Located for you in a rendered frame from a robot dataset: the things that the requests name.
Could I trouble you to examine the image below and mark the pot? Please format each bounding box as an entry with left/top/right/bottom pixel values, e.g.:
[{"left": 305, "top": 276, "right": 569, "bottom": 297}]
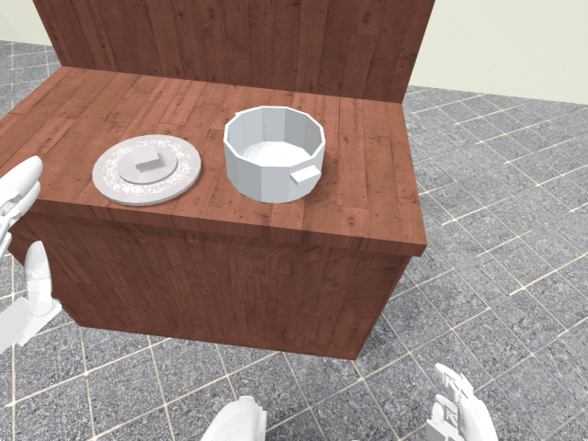
[{"left": 223, "top": 106, "right": 325, "bottom": 203}]

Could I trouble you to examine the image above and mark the knob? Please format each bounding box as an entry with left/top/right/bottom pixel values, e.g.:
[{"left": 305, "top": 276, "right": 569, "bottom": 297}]
[{"left": 130, "top": 146, "right": 160, "bottom": 170}]

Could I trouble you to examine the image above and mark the robot left thigh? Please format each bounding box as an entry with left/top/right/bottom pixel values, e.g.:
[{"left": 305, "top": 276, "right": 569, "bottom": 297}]
[{"left": 200, "top": 401, "right": 266, "bottom": 441}]

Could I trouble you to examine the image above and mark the table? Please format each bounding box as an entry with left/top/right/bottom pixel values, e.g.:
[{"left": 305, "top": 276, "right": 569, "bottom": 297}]
[{"left": 0, "top": 0, "right": 435, "bottom": 361}]

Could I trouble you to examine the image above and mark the robot right hand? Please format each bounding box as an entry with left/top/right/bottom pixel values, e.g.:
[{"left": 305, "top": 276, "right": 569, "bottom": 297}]
[{"left": 426, "top": 363, "right": 498, "bottom": 441}]

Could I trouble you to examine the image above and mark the robot left hand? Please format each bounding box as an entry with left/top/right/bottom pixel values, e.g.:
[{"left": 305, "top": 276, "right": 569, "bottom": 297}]
[{"left": 0, "top": 156, "right": 62, "bottom": 354}]

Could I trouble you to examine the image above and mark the lid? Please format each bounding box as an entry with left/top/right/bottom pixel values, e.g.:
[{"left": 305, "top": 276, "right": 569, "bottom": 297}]
[{"left": 92, "top": 134, "right": 201, "bottom": 206}]

